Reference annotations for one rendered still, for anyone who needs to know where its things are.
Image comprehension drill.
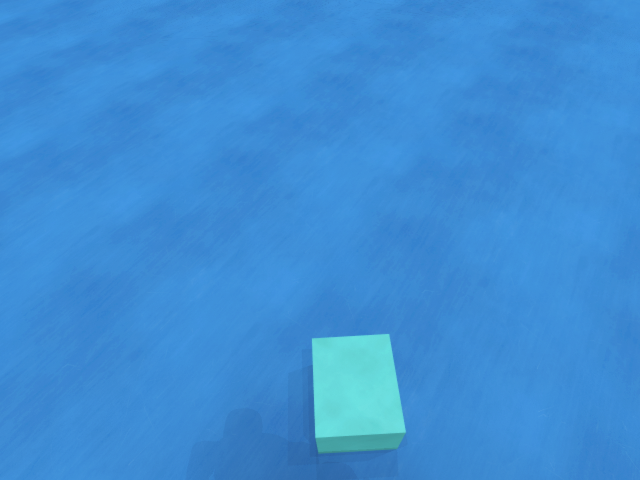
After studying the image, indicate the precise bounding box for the carton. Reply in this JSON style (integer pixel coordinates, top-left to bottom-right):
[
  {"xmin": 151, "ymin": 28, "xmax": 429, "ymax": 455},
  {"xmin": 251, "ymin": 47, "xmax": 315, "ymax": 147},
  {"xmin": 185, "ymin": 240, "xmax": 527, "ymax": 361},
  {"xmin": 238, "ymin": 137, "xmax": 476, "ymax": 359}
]
[{"xmin": 312, "ymin": 334, "xmax": 406, "ymax": 454}]

